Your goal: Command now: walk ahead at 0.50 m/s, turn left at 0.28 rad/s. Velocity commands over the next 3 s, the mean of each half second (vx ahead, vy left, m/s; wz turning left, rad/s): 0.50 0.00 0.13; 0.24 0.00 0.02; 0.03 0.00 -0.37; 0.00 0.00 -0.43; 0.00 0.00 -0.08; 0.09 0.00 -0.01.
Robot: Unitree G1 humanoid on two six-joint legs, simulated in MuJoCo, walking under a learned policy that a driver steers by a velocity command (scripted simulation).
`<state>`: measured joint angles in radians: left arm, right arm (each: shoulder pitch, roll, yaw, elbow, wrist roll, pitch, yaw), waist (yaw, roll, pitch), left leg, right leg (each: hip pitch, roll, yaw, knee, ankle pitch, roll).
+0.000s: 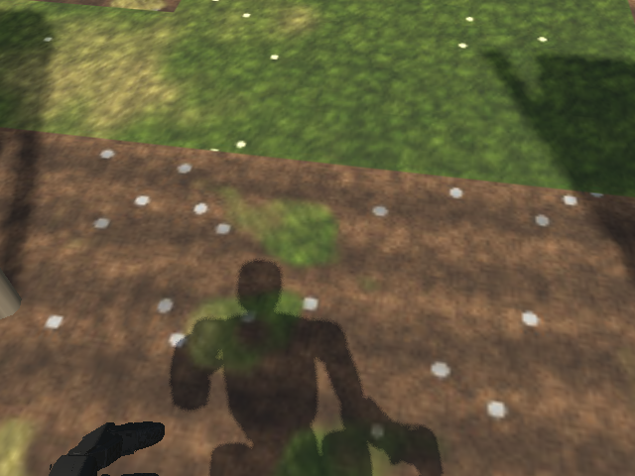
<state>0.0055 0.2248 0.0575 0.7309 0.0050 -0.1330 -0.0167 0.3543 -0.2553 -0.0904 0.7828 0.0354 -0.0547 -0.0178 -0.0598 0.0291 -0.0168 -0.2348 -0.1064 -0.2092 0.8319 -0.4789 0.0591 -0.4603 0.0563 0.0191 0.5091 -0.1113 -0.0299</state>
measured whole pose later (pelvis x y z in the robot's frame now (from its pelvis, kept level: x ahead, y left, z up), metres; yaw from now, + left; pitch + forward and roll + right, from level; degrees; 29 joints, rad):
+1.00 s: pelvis +0.42 +0.04 +0.00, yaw +3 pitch +2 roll +0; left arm 0.07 0.22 0.03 0.80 0.02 -0.03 0.00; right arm 0.23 -0.26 -0.04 0.89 -0.01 -0.04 -0.01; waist -0.04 0.02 0.01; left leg -0.21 -0.01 0.00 0.58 -0.39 0.00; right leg -0.41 0.01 -0.01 0.50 -0.13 -0.02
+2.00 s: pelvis +0.43 +0.03 +0.00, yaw -23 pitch +1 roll +0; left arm 0.14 0.28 0.06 0.70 0.01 0.03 0.02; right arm 0.18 -0.26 -0.06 0.81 -0.02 -0.01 -0.02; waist 0.00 -0.04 0.01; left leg -0.29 0.00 -0.02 0.55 -0.29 0.00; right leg -0.38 0.09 0.11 0.56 -0.22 -0.03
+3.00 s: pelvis +0.46 +0.00 +0.00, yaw -24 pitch -1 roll +0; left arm 0.25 0.23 0.05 0.97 -0.03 -0.06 0.01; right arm 0.35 -0.25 -0.05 0.98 0.03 -0.05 -0.03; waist -0.01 0.02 0.00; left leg -0.18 0.03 -0.01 0.56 -0.36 0.00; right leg -0.25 0.02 -0.01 0.60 -0.40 -0.07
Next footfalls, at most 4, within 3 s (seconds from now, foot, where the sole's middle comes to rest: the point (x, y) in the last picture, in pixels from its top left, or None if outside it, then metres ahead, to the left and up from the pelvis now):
0.46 left None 0.40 0.16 -0.76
0.90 right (350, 438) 0.55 -0.06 -0.76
1.54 right None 0.44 -0.11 -0.76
1.96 left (261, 463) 0.52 0.13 -0.76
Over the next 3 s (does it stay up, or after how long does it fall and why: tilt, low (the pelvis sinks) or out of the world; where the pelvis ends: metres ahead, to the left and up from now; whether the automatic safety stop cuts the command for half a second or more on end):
stays up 0.46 0.00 0.00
